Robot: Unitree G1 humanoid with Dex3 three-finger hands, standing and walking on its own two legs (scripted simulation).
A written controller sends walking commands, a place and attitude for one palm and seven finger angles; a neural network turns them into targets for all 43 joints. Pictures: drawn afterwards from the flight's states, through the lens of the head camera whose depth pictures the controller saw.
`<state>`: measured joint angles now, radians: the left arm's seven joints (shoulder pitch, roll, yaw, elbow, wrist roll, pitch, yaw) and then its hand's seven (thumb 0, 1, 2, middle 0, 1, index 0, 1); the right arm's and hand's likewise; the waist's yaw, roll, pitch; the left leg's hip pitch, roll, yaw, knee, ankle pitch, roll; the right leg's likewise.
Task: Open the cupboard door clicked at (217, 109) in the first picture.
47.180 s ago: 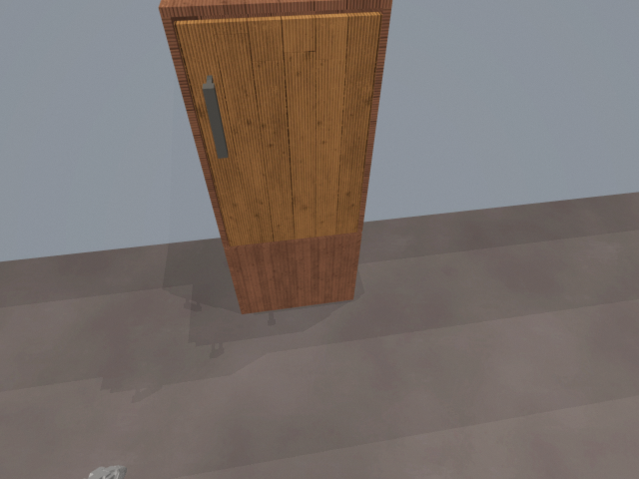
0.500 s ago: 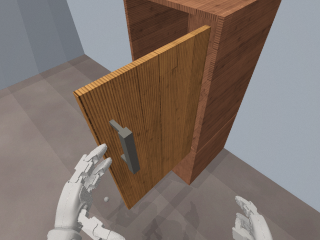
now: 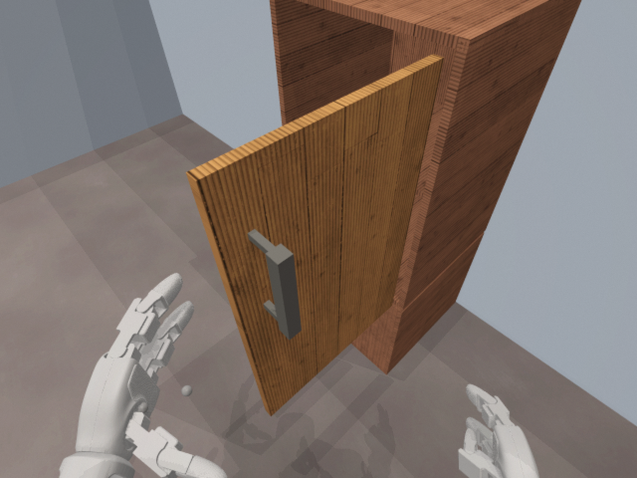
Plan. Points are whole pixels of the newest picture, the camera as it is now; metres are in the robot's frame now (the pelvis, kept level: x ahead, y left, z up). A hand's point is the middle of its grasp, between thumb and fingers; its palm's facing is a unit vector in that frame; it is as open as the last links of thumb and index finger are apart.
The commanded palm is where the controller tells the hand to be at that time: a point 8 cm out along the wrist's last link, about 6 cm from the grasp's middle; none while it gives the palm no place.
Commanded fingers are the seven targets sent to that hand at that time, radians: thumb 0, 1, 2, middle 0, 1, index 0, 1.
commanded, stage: draw the hand back to the body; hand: left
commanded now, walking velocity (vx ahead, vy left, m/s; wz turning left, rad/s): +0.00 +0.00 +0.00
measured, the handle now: (274, 286) +0.32 +0.08 +0.10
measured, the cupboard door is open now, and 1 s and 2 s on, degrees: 89 89 89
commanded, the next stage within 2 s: step back with the hand held close in 1.34 s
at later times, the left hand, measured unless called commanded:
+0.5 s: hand (101, 370) +0.19 +0.21 +0.15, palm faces +0.25 -0.92 -0.30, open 14.5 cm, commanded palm +0.15 +0.26 +0.17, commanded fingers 0.00 0.13 0.57 -0.17 -0.30 -0.17 -0.30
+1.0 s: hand (28, 301) +0.22 +0.27 +0.20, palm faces +0.44 -0.81 -0.39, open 8.7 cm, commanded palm +0.17 +0.31 +0.22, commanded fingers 0.00 0.90 0.90 -0.20 -0.30 -0.20 -0.30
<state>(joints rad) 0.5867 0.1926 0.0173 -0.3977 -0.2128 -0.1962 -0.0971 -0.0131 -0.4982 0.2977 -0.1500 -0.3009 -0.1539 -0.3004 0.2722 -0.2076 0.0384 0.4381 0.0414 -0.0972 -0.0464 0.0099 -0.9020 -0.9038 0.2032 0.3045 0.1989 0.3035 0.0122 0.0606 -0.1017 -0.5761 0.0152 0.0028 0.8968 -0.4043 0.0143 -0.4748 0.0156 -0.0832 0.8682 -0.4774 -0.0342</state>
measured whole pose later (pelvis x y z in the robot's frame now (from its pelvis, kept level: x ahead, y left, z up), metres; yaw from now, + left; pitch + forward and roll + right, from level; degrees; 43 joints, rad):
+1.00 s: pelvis +0.03 +0.01 +0.05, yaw -1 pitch -4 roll +0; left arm 0.47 0.35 0.33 -0.40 -0.07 -0.07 0.12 0.01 0.67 0.80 -0.20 -0.30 -0.20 -0.30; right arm 0.18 -0.22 0.03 0.62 0.00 -0.07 -0.08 0.01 -0.90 -0.90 0.20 0.30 0.20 0.30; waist 0.07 0.05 0.02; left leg -0.13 -0.01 0.04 0.43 -0.23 0.03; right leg -0.04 0.01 -0.04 0.38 -0.28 -0.01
